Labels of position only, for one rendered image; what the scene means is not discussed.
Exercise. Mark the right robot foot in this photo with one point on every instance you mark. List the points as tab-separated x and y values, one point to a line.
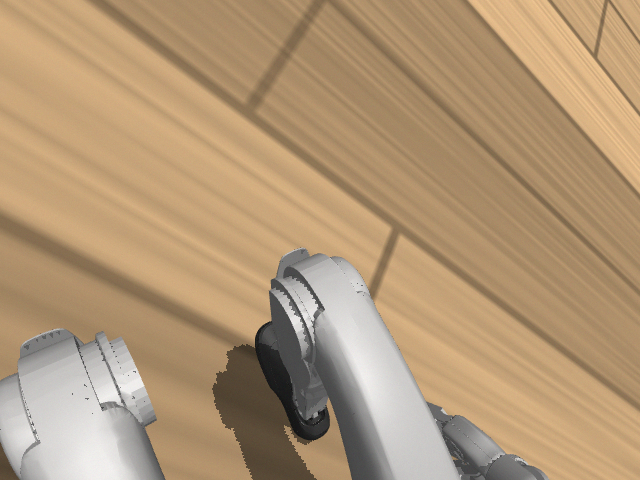
278	380

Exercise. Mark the right robot hand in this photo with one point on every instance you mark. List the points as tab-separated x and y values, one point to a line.
466	442

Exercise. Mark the right robot arm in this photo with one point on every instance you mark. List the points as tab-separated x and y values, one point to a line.
513	467

